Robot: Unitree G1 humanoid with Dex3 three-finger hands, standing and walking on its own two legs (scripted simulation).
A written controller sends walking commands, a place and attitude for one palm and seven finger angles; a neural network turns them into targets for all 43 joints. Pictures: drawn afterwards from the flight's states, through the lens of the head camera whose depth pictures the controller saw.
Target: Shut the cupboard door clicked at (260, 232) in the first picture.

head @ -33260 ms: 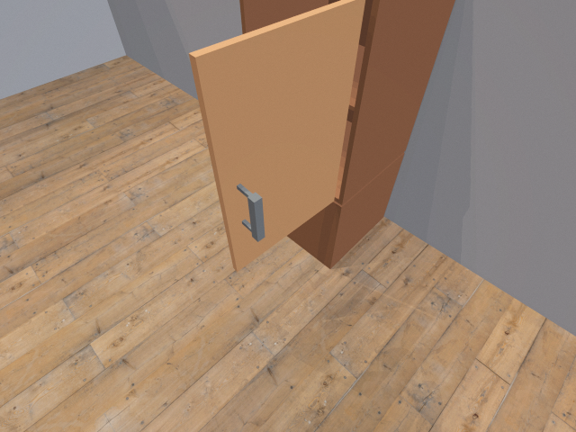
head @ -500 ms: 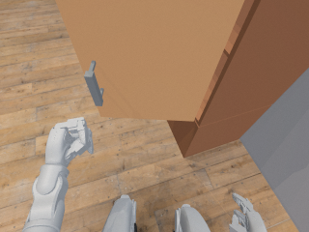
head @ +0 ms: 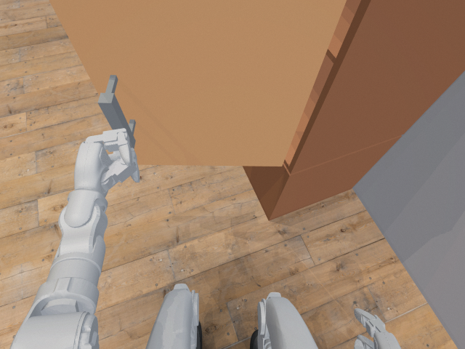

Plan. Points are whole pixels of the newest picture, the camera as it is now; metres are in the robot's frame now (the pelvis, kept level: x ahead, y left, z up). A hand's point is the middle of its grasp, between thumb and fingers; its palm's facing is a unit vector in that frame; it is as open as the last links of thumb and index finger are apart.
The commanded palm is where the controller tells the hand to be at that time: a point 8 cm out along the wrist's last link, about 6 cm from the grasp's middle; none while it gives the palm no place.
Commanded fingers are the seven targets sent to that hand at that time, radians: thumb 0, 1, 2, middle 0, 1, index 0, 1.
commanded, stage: bring the fist close to the handle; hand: left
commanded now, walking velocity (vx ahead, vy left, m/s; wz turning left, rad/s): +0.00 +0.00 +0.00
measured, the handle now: (121, 114) +0.52 +0.22 +0.03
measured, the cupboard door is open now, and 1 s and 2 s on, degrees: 69 64 51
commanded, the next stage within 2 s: push the door shut along its arc in 0.40 s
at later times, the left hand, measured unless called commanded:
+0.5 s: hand (135, 158) +0.42 +0.17 +0.04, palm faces +0.01 -1.00 -0.05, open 3.1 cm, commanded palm +0.40 +0.22 +0.03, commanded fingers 0.00 0.90 0.90 -1.30 -1.50 -1.30 -1.50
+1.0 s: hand (138, 134) +0.47 +0.18 +0.03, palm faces -0.11 -0.99 -0.05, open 3.1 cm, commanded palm +0.47 +0.21 +0.03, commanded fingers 0.00 0.90 0.90 -1.30 -1.50 -1.30 -1.50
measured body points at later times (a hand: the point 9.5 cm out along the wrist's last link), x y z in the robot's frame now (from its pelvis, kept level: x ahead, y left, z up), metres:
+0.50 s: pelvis +0.00 +0.00 +0.00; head +0.12 +0.01 +0.43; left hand +0.41 +0.23 +0.04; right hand +0.09 -0.27 -0.12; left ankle +0.06 +0.12 -0.60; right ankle +0.02 -0.11 -0.60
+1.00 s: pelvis -0.01 +0.01 -0.01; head +0.14 +0.02 +0.41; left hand +0.47 +0.23 +0.04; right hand +0.05 -0.27 -0.13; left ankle +0.06 +0.12 -0.60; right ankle +0.02 -0.11 -0.60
